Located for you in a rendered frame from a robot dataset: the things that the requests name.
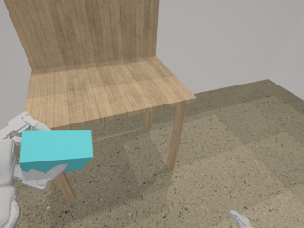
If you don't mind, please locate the sponge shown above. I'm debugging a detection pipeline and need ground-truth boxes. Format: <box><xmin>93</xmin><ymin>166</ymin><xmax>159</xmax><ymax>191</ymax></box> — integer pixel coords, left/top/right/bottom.
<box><xmin>19</xmin><ymin>130</ymin><xmax>93</xmax><ymax>174</ymax></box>

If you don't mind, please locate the right robot hand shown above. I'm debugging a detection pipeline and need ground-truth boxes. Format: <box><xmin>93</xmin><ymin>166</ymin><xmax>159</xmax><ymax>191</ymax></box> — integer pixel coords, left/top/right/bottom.
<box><xmin>229</xmin><ymin>210</ymin><xmax>254</xmax><ymax>228</ymax></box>

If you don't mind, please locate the robot left forearm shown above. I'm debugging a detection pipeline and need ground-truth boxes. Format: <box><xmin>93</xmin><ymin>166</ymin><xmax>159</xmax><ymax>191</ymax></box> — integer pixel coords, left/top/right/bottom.
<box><xmin>0</xmin><ymin>186</ymin><xmax>21</xmax><ymax>228</ymax></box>

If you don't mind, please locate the left robot hand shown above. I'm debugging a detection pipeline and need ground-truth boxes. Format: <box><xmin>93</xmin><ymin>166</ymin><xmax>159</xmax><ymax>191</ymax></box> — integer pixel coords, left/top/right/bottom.
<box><xmin>0</xmin><ymin>111</ymin><xmax>68</xmax><ymax>191</ymax></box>

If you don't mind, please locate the table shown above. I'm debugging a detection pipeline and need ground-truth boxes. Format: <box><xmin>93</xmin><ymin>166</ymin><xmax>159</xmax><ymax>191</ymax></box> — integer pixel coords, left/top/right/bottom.
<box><xmin>4</xmin><ymin>0</ymin><xmax>197</xmax><ymax>204</ymax></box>

